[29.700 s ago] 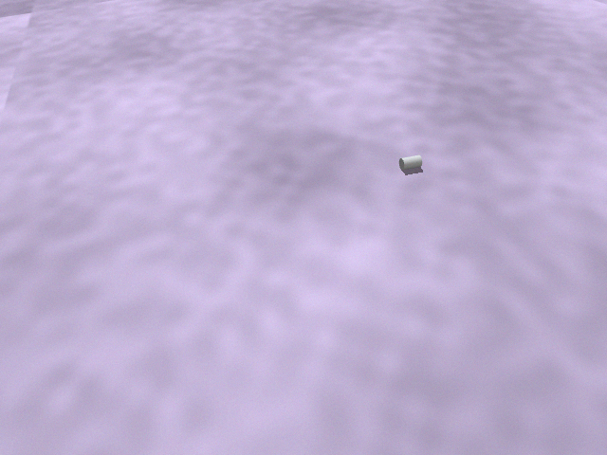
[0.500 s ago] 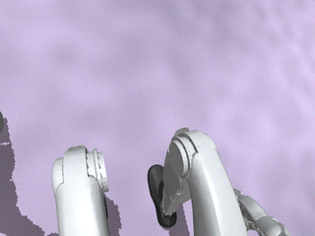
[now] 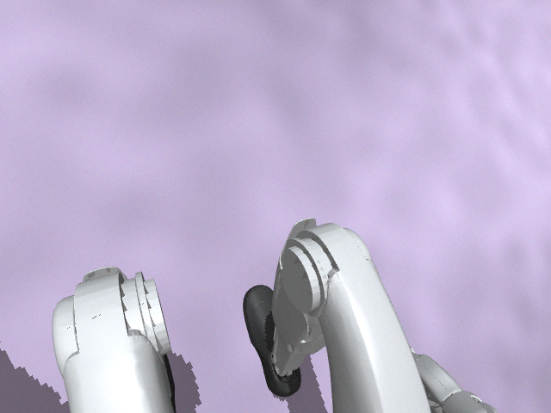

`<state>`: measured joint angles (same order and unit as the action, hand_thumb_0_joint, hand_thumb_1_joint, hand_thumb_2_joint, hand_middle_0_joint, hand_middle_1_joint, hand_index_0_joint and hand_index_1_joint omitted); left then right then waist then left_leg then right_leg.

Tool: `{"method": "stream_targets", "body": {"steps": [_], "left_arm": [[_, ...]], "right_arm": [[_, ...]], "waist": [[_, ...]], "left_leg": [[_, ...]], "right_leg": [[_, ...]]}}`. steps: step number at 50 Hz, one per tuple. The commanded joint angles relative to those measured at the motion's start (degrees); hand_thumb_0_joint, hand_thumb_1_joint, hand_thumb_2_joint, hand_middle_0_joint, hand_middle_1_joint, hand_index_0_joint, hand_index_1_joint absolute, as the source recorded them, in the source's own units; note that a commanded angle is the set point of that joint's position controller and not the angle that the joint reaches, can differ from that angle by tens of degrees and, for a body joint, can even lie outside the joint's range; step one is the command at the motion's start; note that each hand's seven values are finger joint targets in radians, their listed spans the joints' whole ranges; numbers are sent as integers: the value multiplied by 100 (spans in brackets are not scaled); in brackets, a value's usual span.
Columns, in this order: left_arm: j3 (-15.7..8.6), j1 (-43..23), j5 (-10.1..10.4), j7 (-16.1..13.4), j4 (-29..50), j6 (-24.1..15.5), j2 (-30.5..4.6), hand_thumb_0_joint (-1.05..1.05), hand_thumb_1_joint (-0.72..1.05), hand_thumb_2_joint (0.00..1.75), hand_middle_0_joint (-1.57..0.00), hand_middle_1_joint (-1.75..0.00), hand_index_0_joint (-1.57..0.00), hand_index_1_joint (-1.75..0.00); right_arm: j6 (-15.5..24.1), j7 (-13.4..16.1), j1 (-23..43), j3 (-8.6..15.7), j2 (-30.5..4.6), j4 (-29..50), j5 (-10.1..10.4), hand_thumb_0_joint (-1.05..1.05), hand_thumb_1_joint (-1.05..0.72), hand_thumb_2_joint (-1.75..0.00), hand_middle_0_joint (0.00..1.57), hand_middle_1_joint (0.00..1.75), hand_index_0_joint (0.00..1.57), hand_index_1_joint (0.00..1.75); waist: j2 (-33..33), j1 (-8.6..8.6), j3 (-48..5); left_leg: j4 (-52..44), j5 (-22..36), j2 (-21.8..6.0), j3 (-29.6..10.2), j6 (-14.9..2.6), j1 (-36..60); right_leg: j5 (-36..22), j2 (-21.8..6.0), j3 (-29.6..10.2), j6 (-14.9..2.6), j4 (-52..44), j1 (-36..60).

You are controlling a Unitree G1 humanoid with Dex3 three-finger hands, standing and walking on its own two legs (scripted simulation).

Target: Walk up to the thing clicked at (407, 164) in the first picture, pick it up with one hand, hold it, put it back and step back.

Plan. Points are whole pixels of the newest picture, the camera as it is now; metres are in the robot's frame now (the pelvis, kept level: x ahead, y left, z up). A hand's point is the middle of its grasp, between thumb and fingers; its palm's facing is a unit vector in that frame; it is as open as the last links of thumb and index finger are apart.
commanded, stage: rest palm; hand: left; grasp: from above
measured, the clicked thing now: out of the picture +0.38 +0.43 -0.26
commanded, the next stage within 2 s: close in 0.02 s
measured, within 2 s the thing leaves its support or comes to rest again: neither
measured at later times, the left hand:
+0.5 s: hand out of the picture +0.38 +0.39 -0.22, palm faces -0.41 -0.13 -0.90, open 13.1 cm
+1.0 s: hand out of the picture +0.37 +0.39 -0.23, palm faces -0.45 -0.18 -0.87, open 12.0 cm
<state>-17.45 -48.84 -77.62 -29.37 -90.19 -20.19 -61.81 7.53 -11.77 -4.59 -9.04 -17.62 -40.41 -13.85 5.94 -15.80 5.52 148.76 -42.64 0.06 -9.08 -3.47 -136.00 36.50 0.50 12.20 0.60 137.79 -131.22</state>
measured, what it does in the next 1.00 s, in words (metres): stands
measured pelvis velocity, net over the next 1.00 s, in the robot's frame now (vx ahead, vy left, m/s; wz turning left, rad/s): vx -0.01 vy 0.00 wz -0.02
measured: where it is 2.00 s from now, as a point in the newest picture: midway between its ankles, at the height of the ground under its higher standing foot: (221, 388)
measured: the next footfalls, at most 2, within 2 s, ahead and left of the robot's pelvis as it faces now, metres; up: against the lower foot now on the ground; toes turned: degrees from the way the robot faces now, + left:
none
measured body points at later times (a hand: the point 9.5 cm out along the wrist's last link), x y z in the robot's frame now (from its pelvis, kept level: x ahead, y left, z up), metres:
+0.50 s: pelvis +0.00 +0.00 +0.00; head +0.23 +0.15 +0.35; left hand +0.40 +0.40 -0.17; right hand +0.10 -0.27 -0.05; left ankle +0.06 +0.11 -0.26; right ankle +0.11 -0.11 -0.26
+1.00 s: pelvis -0.01 +0.00 +0.00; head +0.24 +0.14 +0.35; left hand +0.39 +0.39 -0.17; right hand +0.09 -0.27 -0.06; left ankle +0.06 +0.11 -0.26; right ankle +0.11 -0.11 -0.26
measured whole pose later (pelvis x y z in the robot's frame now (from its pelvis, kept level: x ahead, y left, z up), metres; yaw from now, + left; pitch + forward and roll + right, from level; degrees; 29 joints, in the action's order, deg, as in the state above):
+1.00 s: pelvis -0.01 +0.00 +0.00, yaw -1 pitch +25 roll -14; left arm -13.7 -49.8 -79.3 -33.4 -95.2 -26.6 -63.7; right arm 9.4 -12.9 -3.0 -14.5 -19.5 -39.3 -15.2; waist 8.9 -16.1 8.3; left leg 149.0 -42.2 -0.6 -10.8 -3.2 -133.2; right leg 34.7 1.6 13.5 0.8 136.7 -128.6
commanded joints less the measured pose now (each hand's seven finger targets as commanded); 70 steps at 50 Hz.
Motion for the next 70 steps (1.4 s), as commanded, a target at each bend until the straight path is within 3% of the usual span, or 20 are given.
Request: {"method": "stream_targets", "body": {"steps": [1, 5, 7, 10, 14, 18, 21, 26, 29, 36, 38, 39, 40, 46, 54, 62, 64, 67, 68, 70], "left_arm": [[-93, -899, 267, 203, 645, -257, -1709, 0, -48, 93, -21, -79, -15, -85], [-124, -981, 308, 117, 620, -715, -1768, 0, -49, 94, -20, -78, -14, -84], [46, -1175, 120, -12, 548, -871, -1798, 0, -44, 93, -21, -75, -15, -81], [144, -1305, -48, -360, 270, -976, -1887, 0, -38, 90, -26, -71, -20, -77], [362, -1319, -380, -812, 4, -775, -1816, 0, -34, 86, -27, -71, -23, -76], [453, -1402, -449, -1101, -180, -404, -1717, 0, -32, 85, -31, -67, -26, -72], [464, -1672, -313, -1149, -74, -166, -1694, 0, -29, 82, -34, -63, -28, -69], [178, -1678, -235, -911, -83, 62, -2105, 0, -28, 80, -36, -60, -30, -67], [64, -1387, -2, -689, -148, 105, -2048, 0, -26, 78, -39, -59, -32, -65], [190, -1089, 281, -136, 139, -121, -1860, 0, -23, 76, -42, -56, -35, -63], [-24, -936, 379, -152, 196, -292, -1956, 0, -18, 72, -43, -56, -38, -61], [124, -976, 364, -147, 216, -372, -1845, 0, -18, 72, -45, -54, -39, -60], [-6, -953, 292, -190, 174, -452, -2055, 0, -16, 72, -46, -53, -39, -60], [167, -1290, 18, -581, 177, -718, -2076, 0, -12, 70, -48, -53, -42, -58], [504, -1414, -215, -1028, -253, -258, -1794, 0, -1, 64, -53, -52, -50, -56], [161, -1434, 39, -681, -130, 55, -2125, 0, 5, 57, -58, -48, -56, -51], [242, -1428, 91, -470, 8, 54, -1951, 0, 5, 55, -59, -48, -56, -50], [184, -1148, 274, -268, 76, -50, -1946, 0, 12, 50, -62, -46, -61, -48], [336, -1227, 253, -186, 182, -89, -1804, 0, 13, 51, -63, -48, -62, -49], [318, -1213, 294, -107, 107, -171, -1817, 0, 17, 51, -65, -48, -64, -49]], "right_arm": [[-117, 38, -1057, 463, -1875, 93, 77, 0, -90, -90, 20, 30, 20, 30], [-177, 90, -941, 399, -1952, 154, 79, 0, -90, -90, 20, 30, 20, 30], [-182, 77, -907, 327, -1950, 176, 1, 0, -89, -90, 20, 30, 20, 30], [-171, 110, -756, 231, -1907, -15, -24, 0, -88, -90, 20, 30, 20, 30], [-88, 134, -646, 190, -1914, -103, -153, 0, -88, -90, 20, 30, 20, 30], [78, 82, -581, 234, -1998, -160, -178, 0, -89, -90, 20, 30, 20, 30], [216, 8, -574, 222, -2034, -171, -144, 0, -89, -90, 20, 30, 20, 30], [403, -105, -619, 218, -2157, 137, -104, 0, -89, -90, 20, 30, 20, 30], [411, -115, -757, 225, -2114, 141, -103, 0, -89, -90, 20, 30, 20, 30], [289, -130, -914, 153, -2025, 197, -7, 0, -89, -90, 20, 30, 20, 30], [235, -95, -902, 204, -2136, 195, 7, 0, -89, -90, 20, 30, 20, 30], [222, -88, -831, 207, -2129, 250, 8, 0, -89, -90, 20, 30, 20, 30], [180, -95, -870, 67, -2012, 234, 1, 0, -89, -90, 20, 30, 20, 30], [146, -39, -698, 61, -2092, 227, -60, 0, -89, -90, 20, 30, 20, 30], [337, -69, -652, 84, -2132, -66, -149, 0, -89, -90, 20, 30, 20, 30], [506, -151, -661, 138, -2166, 129, -32, 0, -89, -90, 20, 30, 20, 30], [493, -186, -761, 211, -2209, 197, -53, 0, -89, -90, 20, 30, 20, 30], [419, -175, -797, 152, -2099, 197, 20, 0, -89, -90, 20, 30, 20, 30], [404, -168, -817, 232, -2173, 232, 12, 0, -89, -90, 20, 30, 20, 30], [359, -181, -901, 119, -2092, 198, 12, 0, -89, -90, 20, 30, 20, 30]], "waist": [[-2540, 10, -3721], [-2229, 15, -3578], [-2263, -95, -3520], [-2328, -27, -3337], [-2488, -57, -3231], [-2780, -71, -3226], [-3082, -99, -3174], [-3067, -168, -3330], [-3051, -112, -3386], [-2638, -190, -3446], [-2629, -73, -3430], [-2586, -89, -3429], [-2459, -88, -3420], [-2503, -187, -3268], [-2780, -207, -3053], [-3071, -115, -3193], [-3098, -218, -3179], [-2944, -119, -3377], [-2896, -209, -3367], [-2675, -266, -3333]], "left_leg": [[-1688, 1945, -8, 103, 277, 3035], [-1590, 1654, -21, 130, 235, 2799], [-1578, 1518, -43, 159, 231, 2879], [-1729, 1086, -89, 90, 246, 2858], [-1744, 1013, -100, 146, 256, 2903], [-1923, 1196, -156, -59, 339, 3231], [-2031, 1324, -149, -179, 361, 3240], [-1867, 1597, -141, -154, 348, 3317], [-1897, 1541, -97, -56, 324, 3160], [-1645, 1747, -86, 40, 275, 2980], [-1756, 1700, -86, -32, 293, 2992], [-1707, 1625, -72, 24, 267, 2869], [-1718, 1538, -94, -28, 264, 2826], [-1693, 1318, -135, 26, 264, 2909], [-1866, 1259, -168, -142, 332, 3119], [-1970, 1460, -145, -195, 361, 3188], [-1944, 1602, -151, -184, 365, 3322], [-1905, 1642, -127, -130, 341, 3182], [-1808, 1612, -117, -29, 307, 3120], [-1735, 1660, -111, -35, 291, 3046]], "right_leg": [[-1461, 277, 128, -205, -1017, 1909], [-1227, 320, 153, -212, -1179, 2162], [-1134, 341, 138, -174, -1143, 2094], [-759, 378, 172, -175, -1131, 1815], [-680, 425, 161, -189, -1103, 1602], [-813, 402, 237, -208, -885, 1203], [-943, 357, 270, -177, -811, 1115], [-1265, 269, 243, -127, -703, 1378], [-1256, 281, 236, -131, -844, 1675], [-1439, 314, 194, -157, -1005, 2073], [-1326, 328, 264, -168, -1047, 2103], [-1304, 343, 234, -166, -1100, 2192], [-1215, 347, 248, -190, -1083, 2222], [-1026, 402, 237, -161, -1076, 2017], [-944, 375, 297, -180, -900, 1412], [-1133, 281, 286, -144, -818, 1520], [-1208, 266, 288, -115, -843, 1522], [-1264, 289, 258, -156, -952, 1856], [-1307, 314, 216, -152, -1023, 1955], [-1354, 308, 228, -140, -1036, 2000]]}}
